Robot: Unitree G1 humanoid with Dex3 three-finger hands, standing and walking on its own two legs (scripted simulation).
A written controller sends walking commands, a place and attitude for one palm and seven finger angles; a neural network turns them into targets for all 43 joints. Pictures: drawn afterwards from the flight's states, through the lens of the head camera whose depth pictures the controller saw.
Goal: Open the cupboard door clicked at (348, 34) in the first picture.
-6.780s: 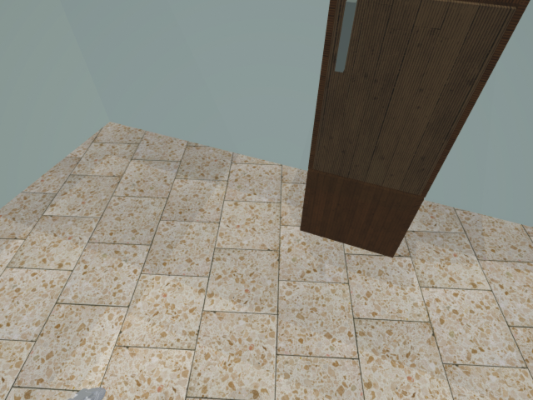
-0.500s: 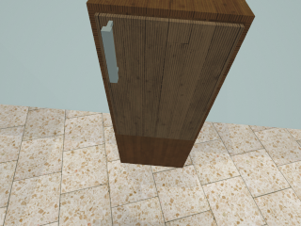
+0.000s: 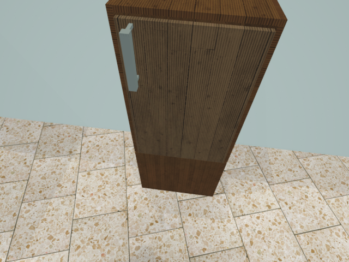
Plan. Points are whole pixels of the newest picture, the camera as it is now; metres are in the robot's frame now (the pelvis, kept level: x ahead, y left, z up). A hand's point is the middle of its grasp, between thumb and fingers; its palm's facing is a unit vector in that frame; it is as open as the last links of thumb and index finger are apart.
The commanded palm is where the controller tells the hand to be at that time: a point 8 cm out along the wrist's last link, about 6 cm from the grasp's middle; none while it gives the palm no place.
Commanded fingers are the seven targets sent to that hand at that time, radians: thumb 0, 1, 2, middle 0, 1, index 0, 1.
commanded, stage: come to a stop and stand still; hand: left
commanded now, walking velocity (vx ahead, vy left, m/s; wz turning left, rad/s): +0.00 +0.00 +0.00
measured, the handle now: (131, 59) +0.57 +0.17 +0.16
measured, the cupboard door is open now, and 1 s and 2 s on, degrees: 0 0 0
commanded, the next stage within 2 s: look again from close up in 0.58 s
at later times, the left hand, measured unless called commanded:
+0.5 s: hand out of the picture -0.03 +0.17 -0.17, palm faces +0.03 -0.99 -0.17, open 7.3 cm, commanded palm none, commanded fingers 0.00 0.90 0.90 -0.20 -0.30 -0.20 -0.30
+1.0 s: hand out of the picture -0.01 +0.20 -0.17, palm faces +0.02 -0.97 -0.23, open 7.4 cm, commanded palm none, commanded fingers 0.00 0.90 0.90 -0.20 -0.30 -0.20 -0.30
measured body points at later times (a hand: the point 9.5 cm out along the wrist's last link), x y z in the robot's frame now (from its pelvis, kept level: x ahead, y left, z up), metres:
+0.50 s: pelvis -0.02 +0.01 +0.01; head -0.03 +0.01 +0.46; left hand -0.04 +0.22 -0.16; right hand -0.03 -0.20 -0.16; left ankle -0.01 +0.12 -0.73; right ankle -0.03 -0.09 -0.73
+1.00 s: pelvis -0.02 +0.02 +0.00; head -0.03 +0.00 +0.45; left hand -0.01 +0.25 -0.15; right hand -0.03 -0.19 -0.17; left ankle -0.01 +0.12 -0.73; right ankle -0.03 -0.09 -0.73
